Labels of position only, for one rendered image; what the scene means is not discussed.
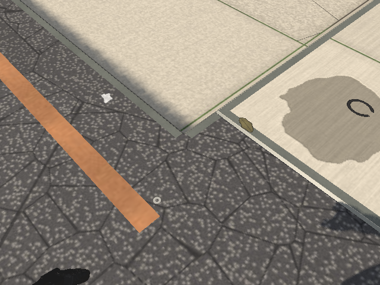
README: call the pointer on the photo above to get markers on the robot left hand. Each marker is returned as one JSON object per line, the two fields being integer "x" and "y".
{"x": 64, "y": 277}

